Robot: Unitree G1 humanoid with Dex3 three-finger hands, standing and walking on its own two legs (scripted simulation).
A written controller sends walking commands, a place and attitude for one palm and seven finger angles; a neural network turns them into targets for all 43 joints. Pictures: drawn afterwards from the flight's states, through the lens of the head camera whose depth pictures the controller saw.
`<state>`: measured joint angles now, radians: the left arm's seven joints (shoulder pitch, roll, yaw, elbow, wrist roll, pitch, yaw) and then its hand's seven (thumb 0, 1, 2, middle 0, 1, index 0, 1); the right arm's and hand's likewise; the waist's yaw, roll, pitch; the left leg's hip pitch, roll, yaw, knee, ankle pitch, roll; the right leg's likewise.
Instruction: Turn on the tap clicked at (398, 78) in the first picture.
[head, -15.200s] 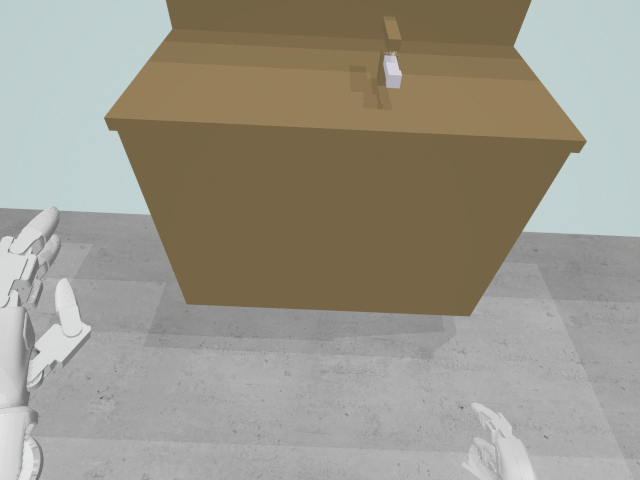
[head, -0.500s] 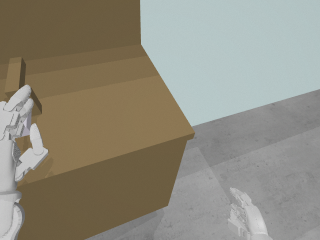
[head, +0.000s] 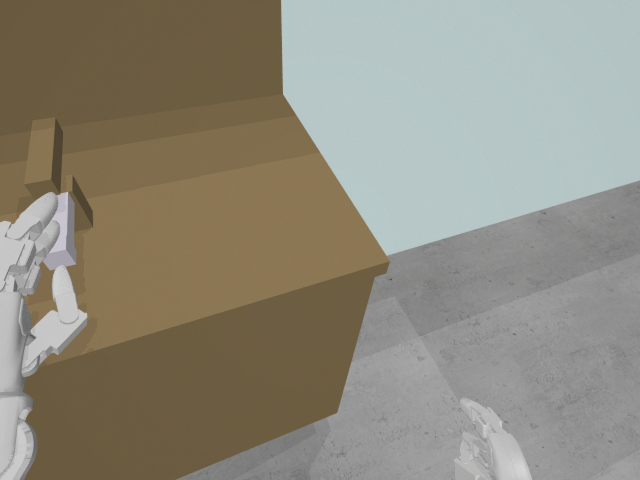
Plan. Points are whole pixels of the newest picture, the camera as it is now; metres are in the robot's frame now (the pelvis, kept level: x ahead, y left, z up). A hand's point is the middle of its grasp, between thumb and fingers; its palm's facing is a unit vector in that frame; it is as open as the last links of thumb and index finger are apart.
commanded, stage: come to a stop and stand still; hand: left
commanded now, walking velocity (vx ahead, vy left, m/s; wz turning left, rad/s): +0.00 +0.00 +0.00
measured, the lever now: (58, 252) +0.32 +0.35 +0.10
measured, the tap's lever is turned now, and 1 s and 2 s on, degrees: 0 0 0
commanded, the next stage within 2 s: look again from close up in 1.00 s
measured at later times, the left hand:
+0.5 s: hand (104, 341) +0.20 +0.23 +0.14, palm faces +0.29 -0.88 -0.37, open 7.4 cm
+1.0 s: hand (86, 318) +0.22 +0.25 +0.14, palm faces +0.38 -0.85 -0.36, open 7.4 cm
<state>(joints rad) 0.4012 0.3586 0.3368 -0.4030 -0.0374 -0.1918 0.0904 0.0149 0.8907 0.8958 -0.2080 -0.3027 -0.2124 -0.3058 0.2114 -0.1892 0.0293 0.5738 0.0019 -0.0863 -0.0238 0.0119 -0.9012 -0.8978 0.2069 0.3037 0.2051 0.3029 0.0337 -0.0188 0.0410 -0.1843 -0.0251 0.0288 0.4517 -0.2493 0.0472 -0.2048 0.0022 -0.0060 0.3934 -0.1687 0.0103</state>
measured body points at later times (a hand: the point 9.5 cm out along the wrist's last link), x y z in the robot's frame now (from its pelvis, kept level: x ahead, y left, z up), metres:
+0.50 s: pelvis -0.01 +0.00 +0.00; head +0.01 +0.01 +0.45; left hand +0.18 +0.27 +0.16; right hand +0.17 -0.22 -0.08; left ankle +0.00 +0.08 -0.74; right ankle +0.03 -0.13 -0.74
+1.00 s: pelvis +0.00 -0.01 +0.00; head +0.03 +0.02 +0.45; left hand +0.19 +0.29 +0.16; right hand +0.19 -0.22 -0.06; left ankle +0.00 +0.08 -0.74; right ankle +0.03 -0.13 -0.74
